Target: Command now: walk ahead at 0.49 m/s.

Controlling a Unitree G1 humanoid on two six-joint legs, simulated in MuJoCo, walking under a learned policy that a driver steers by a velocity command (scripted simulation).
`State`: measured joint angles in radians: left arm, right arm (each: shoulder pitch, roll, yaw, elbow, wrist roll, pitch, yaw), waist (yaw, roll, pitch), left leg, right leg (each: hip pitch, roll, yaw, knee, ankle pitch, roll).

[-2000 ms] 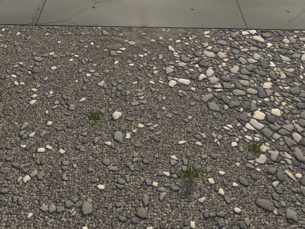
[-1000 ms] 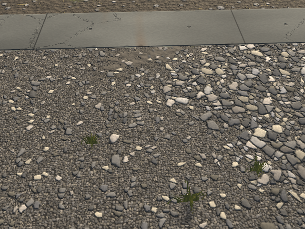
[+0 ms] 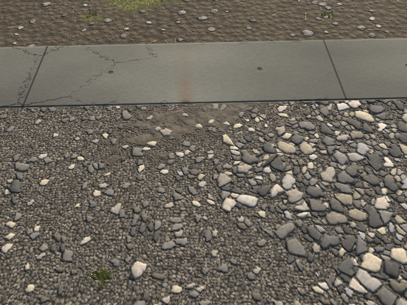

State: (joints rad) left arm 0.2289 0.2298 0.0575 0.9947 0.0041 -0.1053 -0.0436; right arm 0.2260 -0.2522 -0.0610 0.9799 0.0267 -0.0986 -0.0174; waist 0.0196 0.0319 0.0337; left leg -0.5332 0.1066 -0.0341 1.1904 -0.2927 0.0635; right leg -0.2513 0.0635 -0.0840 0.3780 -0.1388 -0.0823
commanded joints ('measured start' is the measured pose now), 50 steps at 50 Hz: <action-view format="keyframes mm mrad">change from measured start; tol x32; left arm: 1 -22 112 13 -44 3 -21 16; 20 285 -15 -27 -20 -6 15 43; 42 -340 75 5 -206 -27 5 8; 50 101 168 44 -85 -20 0 15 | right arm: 1 68 -47 -18 -34 -9 19 -7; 14 -340 -46 2 -180 -4 -8 51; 20 229 -283 -79 -33 -22 -8 48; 50 103 -127 -14 -44 20 -26 20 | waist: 1 -53 -85 -12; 15 35 -97 51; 20 -98 278 -433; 40 -99 27 55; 50 81 -190 -233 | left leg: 1 -81 72 -34 -82 94 -15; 15 -139 -28 41 -678 272 -3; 18 328 -103 96 -694 244 66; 20 962 301 -637 -810 33 291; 26 405 132 -220 -1003 252 166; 37 431 77 -13 -1083 315 130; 46 542 84 46 -613 775 51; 48 -69 -173 25 36 -253 -38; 50 -240 -74 -72 153 -194 0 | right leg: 1 1 -281 263 -273 49 -169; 18 269 -253 80 198 639 -39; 20 -351 6 90 855 -384 53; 22 -525 -92 195 974 -340 12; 43 -407 -140 79 136 112 19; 46 61 -70 27 124 93 -47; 48 669 -466 758 -3 -113 -269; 50 503 -405 628 -81 -164 -180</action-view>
